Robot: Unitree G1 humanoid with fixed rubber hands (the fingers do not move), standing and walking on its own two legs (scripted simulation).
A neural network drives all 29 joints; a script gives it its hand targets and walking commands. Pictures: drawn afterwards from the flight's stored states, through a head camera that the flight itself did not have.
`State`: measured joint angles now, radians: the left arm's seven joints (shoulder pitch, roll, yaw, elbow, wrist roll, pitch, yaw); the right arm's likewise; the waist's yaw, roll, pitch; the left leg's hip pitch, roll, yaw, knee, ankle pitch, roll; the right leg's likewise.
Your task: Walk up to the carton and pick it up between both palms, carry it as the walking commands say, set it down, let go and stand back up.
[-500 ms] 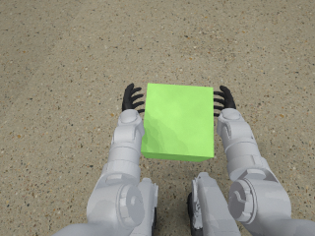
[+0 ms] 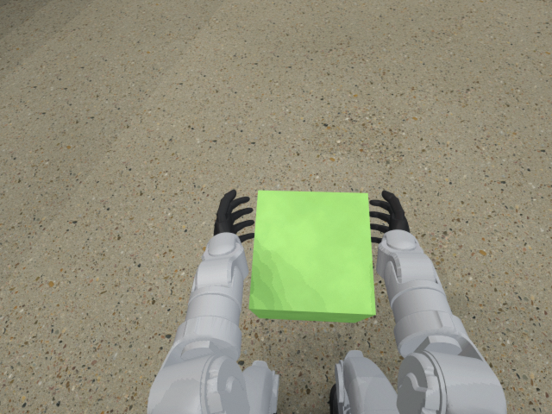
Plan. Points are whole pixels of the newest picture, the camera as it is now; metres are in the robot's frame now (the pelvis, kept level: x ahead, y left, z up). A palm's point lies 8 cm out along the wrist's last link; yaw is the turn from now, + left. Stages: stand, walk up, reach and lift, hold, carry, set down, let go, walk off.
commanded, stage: reach and lift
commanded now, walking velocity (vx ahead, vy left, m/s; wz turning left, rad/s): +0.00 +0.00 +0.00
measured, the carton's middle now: (309, 260) +0.37 -0.02 -0.11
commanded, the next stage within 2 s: none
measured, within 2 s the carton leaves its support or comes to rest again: neither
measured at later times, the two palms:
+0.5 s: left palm (217, 221) +0.35 +0.11 +0.07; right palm (415, 222) +0.35 -0.16 +0.06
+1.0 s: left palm (200, 206) +0.34 +0.11 +0.14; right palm (433, 204) +0.33 -0.16 +0.13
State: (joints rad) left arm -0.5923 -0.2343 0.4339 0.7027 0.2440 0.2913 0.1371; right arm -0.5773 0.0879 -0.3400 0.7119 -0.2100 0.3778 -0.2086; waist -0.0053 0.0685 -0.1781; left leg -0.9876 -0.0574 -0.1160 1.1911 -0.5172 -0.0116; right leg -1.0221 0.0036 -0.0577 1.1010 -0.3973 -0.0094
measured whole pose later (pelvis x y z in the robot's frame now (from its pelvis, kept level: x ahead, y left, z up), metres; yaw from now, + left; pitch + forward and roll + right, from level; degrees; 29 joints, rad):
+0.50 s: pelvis +0.02 -0.01 +0.05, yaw +1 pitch +7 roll -1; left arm -0.51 -0.24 0.43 0.67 0.27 0.38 0.07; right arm -0.47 0.12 -0.34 0.63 -0.22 0.46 -0.19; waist -0.02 0.06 -0.12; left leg -0.58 -0.05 -0.12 0.88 -0.42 -0.01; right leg -0.62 0.00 -0.05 0.81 -0.32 -0.01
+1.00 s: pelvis +0.02 +0.00 +0.08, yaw +1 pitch -4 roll -1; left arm -0.48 -0.23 0.38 0.59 0.27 0.59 0.05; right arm -0.44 0.13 -0.32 0.55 -0.22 0.66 -0.17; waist -0.02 0.05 -0.11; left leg -0.28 -0.04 -0.12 0.72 -0.37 0.00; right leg -0.32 0.00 -0.05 0.66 -0.28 -0.01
